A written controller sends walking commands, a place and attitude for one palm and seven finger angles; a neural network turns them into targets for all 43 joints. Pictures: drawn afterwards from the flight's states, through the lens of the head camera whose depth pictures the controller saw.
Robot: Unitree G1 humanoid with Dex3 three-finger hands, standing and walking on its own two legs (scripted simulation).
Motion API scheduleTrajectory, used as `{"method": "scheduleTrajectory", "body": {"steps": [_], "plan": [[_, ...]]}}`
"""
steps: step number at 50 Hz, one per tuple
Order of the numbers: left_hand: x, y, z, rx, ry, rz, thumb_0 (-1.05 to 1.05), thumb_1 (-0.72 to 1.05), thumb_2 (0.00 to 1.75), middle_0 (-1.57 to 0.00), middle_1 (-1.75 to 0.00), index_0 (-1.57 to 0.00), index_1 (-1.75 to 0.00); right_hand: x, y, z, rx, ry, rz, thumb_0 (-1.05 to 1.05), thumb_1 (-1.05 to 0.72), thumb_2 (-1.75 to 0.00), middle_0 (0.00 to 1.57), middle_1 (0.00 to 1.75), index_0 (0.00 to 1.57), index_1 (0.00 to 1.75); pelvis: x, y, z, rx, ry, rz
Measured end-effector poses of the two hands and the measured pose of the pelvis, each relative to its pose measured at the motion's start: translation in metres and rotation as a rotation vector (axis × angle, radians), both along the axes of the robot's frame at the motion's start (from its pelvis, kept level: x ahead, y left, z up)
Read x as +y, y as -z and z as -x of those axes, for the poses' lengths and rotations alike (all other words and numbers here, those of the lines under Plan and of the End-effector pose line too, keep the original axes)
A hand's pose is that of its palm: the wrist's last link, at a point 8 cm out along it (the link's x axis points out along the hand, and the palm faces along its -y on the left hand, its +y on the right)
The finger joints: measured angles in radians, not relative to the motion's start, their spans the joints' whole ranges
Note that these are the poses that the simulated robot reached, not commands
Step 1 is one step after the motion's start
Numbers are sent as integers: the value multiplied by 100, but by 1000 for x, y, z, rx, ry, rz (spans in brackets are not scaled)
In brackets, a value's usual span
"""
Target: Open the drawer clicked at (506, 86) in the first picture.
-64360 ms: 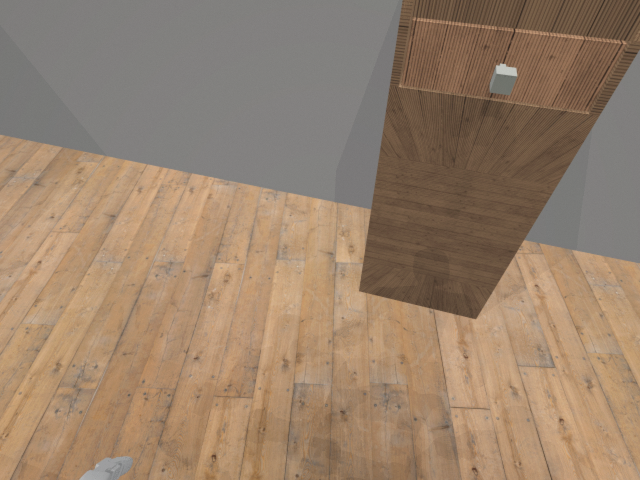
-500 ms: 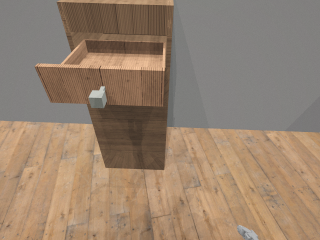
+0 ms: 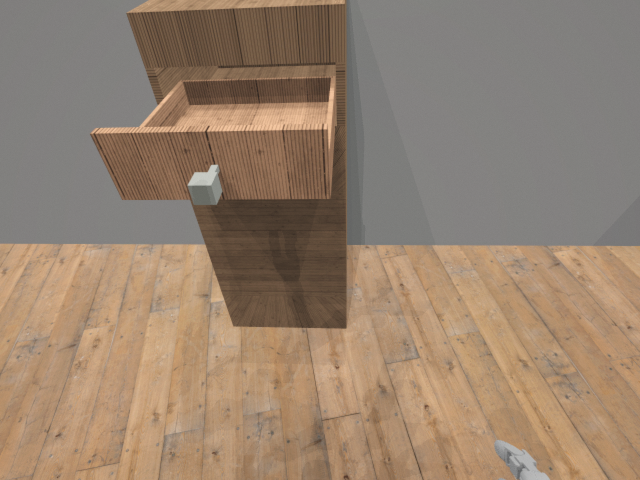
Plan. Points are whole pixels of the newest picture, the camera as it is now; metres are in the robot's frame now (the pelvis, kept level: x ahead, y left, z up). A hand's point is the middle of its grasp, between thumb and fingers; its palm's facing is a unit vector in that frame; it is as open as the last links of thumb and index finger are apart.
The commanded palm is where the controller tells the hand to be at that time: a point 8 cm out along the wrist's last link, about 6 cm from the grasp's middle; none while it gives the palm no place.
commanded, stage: let the arm hang, fingers relaxed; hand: left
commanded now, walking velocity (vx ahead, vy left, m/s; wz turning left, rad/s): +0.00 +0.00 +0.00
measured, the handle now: (209, 181) +0.53 +0.22 +0.13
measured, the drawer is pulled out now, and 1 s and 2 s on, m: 0.30 0.30 0.30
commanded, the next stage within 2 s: look to check the result in 1.12 s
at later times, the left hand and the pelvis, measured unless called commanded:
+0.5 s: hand out of the picture -0.09 +0.19 -0.17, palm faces +0.10 -0.96 -0.24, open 7.0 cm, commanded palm none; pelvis -0.06 -0.01 +0.00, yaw +4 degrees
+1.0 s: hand out of the picture -0.07 +0.15 -0.16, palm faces +0.06 -0.98 -0.19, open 7.3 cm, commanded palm none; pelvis -0.07 -0.01 +0.01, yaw +3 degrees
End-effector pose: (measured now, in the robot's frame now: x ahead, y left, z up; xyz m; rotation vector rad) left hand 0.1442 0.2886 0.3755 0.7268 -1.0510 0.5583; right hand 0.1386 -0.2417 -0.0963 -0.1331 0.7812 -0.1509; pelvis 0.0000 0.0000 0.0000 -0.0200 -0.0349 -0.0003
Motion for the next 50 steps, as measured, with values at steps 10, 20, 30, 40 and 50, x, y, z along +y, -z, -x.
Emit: {"method": "scheduleTrajectory", "body": {"steps": [10,20,30,40,50], "plan": [[-3,373,-34,1581,-103,598,0,92,90,-18,-30,-19,-30,-12,29,31,58,-28,6,0,-90,-90,20,30,20,30,4,11,37,40,-2,-77],[-65,526,188,2113,-277,1150,-9,103,89,-21,-30,-22,-30,-22,41,172,633,-31,103,0,-90,-90,20,30,20,29,-14,7,56,11,-92,4],[-45,497,274,2295,-490,1138,-2,93,90,-20,-30,-21,-30,12,48,209,662,-14,-14,0,-90,-90,20,30,20,29,-6,-8,70,-7,-63,-17],[-55,494,263,2246,-455,1100,0,91,90,-20,-30,-20,-30,18,58,203,589,-2,-76,0,-90,-90,20,30,20,30,-9,-8,74,-15,-49,-21],[-86,510,217,2224,-284,1098,0,91,90,-20,-30,-20,-30,8,48,233,668,48,-40,0,-91,-90,20,30,20,29,-14,-8,68,-6,-45,-21]]}}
